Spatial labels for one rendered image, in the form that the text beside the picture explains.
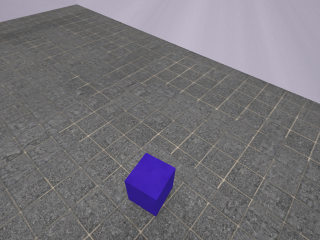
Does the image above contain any carton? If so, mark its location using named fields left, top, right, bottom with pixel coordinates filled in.
left=124, top=153, right=176, bottom=216

